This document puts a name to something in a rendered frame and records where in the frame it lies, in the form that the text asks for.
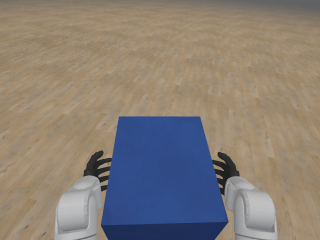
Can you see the right robot hand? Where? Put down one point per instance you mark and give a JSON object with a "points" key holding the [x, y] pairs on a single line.
{"points": [[229, 170]]}

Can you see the robot left forearm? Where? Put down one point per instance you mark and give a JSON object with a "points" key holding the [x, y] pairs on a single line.
{"points": [[76, 214]]}

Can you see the left robot hand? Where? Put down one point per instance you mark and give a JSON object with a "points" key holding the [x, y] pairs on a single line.
{"points": [[93, 164]]}

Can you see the carton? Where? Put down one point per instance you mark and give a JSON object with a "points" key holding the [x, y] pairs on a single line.
{"points": [[162, 183]]}

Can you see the robot right forearm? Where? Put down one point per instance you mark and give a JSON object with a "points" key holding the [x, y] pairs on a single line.
{"points": [[254, 210]]}

